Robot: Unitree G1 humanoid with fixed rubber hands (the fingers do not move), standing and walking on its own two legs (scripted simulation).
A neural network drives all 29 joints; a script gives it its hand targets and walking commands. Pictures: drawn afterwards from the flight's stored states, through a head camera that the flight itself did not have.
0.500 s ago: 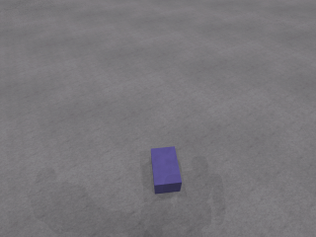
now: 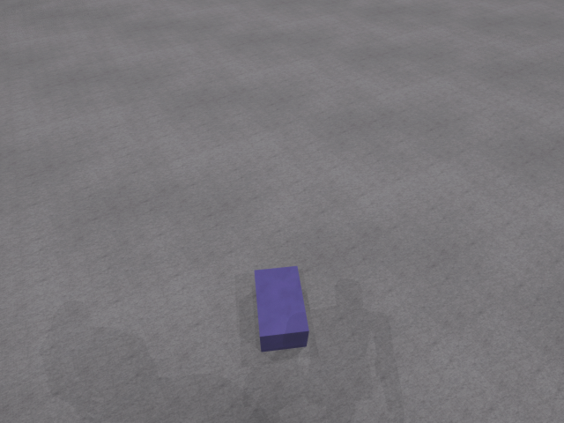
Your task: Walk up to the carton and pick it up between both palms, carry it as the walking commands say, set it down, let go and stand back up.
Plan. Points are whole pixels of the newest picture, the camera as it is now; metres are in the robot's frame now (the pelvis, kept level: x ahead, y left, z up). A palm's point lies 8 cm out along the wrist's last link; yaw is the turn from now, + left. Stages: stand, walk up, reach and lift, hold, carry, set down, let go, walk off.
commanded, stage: walk up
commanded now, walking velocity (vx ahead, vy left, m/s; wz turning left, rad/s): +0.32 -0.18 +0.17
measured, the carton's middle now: (279, 307) +0.63 +0.00 -0.71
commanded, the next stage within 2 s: stand in 1.56 s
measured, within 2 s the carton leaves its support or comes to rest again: neither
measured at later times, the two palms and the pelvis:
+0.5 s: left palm out of the picture +0.01 +0.16 -0.14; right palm (418, 328) +0.30 -0.25 -0.13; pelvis +0.14 -0.04 -0.01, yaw +1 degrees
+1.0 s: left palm (174, 352) +0.27 +0.19 -0.14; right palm (459, 370) +0.24 -0.31 -0.17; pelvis +0.21 -0.06 -0.02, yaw +2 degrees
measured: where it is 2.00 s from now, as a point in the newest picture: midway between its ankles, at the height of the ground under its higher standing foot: outside the picture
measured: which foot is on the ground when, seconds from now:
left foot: down 0.00-0.12, up 0.14-0.50, down 0.52-0.92, up 0.94-1.00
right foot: up 0.00-0.10, down 0.12-0.52, up 0.54-0.90, down 0.92-1.00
